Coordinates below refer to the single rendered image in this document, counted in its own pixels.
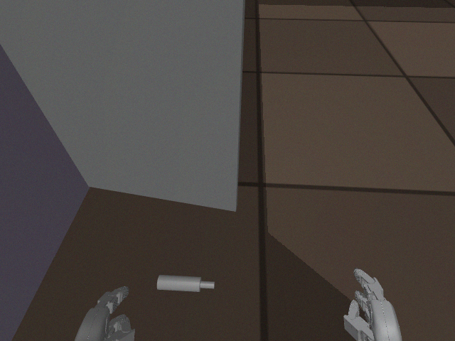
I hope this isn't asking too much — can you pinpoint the bottle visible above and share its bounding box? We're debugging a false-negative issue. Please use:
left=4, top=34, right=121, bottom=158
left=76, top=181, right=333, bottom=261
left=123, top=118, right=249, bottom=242
left=157, top=275, right=215, bottom=292

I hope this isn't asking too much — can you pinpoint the left robot hand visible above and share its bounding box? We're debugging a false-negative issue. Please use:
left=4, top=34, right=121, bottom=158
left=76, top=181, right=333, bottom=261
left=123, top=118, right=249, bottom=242
left=75, top=286, right=135, bottom=341

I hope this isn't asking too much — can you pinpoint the right robot hand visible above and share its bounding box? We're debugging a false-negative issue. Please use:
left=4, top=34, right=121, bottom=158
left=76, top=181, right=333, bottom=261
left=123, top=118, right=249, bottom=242
left=343, top=268, right=402, bottom=341

